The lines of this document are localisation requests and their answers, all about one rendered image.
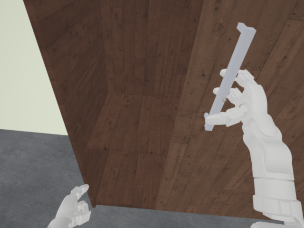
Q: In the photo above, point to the handle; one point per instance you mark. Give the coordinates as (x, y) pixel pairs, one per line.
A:
(242, 46)

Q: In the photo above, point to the robot left hand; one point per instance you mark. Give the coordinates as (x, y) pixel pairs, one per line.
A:
(78, 212)

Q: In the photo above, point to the robot right hand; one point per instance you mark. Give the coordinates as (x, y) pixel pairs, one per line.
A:
(253, 99)

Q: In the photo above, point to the robot left forearm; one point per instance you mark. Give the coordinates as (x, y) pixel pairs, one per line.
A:
(61, 222)

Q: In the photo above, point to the robot right forearm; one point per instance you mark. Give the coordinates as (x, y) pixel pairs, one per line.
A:
(272, 169)

